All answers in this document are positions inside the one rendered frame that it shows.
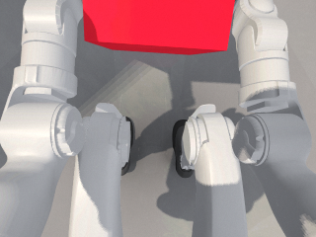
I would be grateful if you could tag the right robot thigh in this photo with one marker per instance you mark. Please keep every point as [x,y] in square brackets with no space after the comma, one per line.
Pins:
[220,209]

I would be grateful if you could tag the right robot upper arm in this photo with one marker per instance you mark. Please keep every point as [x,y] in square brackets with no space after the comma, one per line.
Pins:
[276,147]

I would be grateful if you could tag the left robot forearm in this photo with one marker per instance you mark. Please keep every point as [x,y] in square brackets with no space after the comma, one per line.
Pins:
[49,47]

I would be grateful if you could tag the right robot forearm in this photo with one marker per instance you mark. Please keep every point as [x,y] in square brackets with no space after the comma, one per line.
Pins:
[261,45]

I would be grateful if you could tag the left robot foot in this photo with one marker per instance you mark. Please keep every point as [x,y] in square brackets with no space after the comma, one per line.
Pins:
[125,168]

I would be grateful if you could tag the left robot upper arm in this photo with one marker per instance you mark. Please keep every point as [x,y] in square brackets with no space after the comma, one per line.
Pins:
[38,139]

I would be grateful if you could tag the carton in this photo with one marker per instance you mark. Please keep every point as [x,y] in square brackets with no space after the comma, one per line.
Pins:
[185,27]

